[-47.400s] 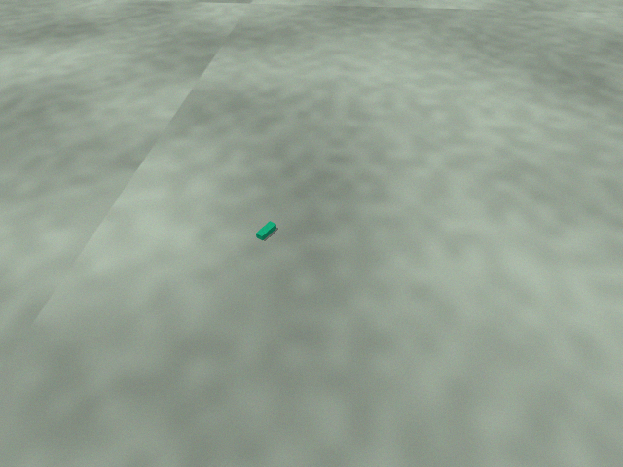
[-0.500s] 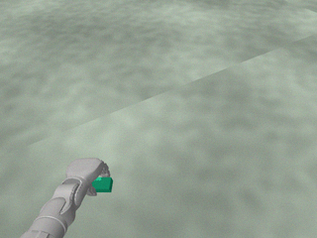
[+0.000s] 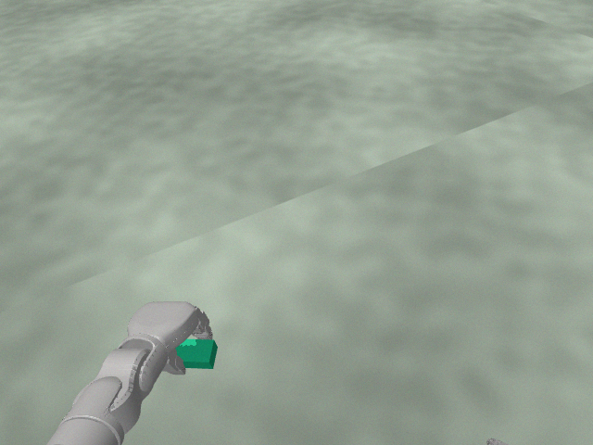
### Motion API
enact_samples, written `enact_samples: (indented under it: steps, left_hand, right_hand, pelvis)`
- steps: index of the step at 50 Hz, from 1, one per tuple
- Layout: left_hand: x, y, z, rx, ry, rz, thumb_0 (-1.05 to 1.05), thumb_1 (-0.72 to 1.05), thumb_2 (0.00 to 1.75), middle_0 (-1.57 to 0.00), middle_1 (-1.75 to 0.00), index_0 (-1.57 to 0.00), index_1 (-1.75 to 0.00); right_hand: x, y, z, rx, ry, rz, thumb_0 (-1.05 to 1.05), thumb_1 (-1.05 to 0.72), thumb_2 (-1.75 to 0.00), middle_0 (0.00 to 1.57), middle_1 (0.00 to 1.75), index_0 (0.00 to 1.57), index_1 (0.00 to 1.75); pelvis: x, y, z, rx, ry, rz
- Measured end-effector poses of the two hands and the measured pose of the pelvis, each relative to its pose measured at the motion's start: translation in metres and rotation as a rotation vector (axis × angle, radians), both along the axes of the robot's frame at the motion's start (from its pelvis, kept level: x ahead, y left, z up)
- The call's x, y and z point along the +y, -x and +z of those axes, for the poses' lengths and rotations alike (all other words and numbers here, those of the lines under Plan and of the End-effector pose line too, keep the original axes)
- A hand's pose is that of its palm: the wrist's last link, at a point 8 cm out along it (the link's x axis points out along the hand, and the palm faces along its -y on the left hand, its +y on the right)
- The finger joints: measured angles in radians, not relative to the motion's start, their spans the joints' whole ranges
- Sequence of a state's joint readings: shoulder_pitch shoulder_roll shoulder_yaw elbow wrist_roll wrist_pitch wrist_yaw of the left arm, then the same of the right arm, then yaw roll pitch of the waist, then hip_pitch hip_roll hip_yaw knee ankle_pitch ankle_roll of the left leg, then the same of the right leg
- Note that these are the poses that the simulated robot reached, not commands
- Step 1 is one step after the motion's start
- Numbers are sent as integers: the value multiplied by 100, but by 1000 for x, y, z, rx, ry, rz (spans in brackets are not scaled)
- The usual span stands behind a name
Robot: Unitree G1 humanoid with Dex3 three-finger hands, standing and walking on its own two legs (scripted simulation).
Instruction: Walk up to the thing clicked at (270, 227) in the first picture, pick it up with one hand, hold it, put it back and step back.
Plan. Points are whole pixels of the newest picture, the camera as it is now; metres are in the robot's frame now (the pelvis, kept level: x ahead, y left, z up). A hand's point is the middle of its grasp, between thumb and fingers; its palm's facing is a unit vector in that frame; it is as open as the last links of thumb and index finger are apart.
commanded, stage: hold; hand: left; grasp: from above
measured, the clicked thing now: (183, 353) +0.31 +0.22 -0.08
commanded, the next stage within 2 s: crouch in 1.28 s
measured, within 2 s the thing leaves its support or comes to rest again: neither
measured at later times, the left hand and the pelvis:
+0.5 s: hand (168, 364) +0.27 +0.21 -0.02, palm faces -0.44 -0.02 -0.90, open 6.5 cm; pelvis -0.02 +0.00 +0.01, yaw +0 degrees
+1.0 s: hand (170, 358) +0.28 +0.21 -0.02, palm faces -0.45 -0.02 -0.89, open 6.6 cm; pelvis -0.01 +0.00 +0.01, yaw +0 degrees
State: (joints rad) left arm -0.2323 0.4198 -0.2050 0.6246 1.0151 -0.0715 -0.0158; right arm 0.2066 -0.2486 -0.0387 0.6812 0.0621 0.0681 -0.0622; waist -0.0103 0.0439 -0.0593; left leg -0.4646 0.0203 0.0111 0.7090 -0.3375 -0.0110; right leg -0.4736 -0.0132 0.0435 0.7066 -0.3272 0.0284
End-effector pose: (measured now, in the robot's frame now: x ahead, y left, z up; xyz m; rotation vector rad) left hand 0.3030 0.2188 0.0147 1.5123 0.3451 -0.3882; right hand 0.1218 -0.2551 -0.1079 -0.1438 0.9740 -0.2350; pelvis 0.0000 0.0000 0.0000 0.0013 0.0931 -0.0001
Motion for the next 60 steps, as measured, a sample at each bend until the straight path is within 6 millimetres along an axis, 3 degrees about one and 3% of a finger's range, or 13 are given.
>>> enact_samples:
  steps: [24, 36, 48, 60]
  left_hand:
    - [-6, 24, 18, -11, 10, -15, 0, 54, 0, -101, -12, -104, -8]
    - [-5, 20, 29, -23, 8, -12, 0, 53, 1, -99, -17, -103, -12]
    - [-8, 19, 24, 6, 15, -21, 0, 52, 5, -98, -19, -101, -14]
    - [-5, 5, 30, -16, 2, -8, 0, 51, 8, -97, -21, -100, -16]
  right_hand:
    - [0, 0, 11, -62, -1, 17, 1, -92, -90, 20, 30, 20, 30]
    - [5, -7, 15, -80, -12, 22, 1, -92, -90, 20, 30, 20, 30]
    - [5, -16, 18, -73, -10, 24, 1, -92, -90, 20, 30, 20, 30]
    - [2, -17, 18, -50, -11, 11, 1, -92, -90, 20, 30, 20, 30]
  pelvis:
    - [-4, 16, 6, -52, -7, -4]
    - [-3, 13, 10, -67, -8, -7]
    - [-3, 6, 13, -66, -8, -7]
    - [-4, 0, 15, -65, -7, -7]
